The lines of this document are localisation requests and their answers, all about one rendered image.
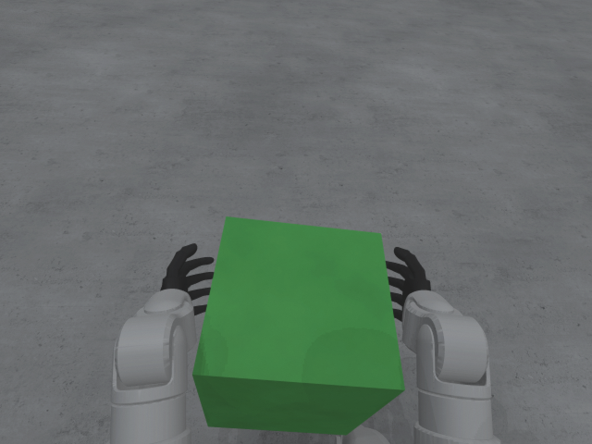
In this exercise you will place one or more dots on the right robot hand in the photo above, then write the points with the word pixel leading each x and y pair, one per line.
pixel 414 274

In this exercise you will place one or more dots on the left robot hand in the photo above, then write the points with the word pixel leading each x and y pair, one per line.
pixel 178 269

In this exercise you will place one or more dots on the robot left forearm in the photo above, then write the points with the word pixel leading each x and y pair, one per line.
pixel 150 372

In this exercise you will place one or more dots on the carton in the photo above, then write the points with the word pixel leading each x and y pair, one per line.
pixel 299 332

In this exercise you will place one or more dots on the robot right forearm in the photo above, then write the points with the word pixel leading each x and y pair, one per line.
pixel 452 370

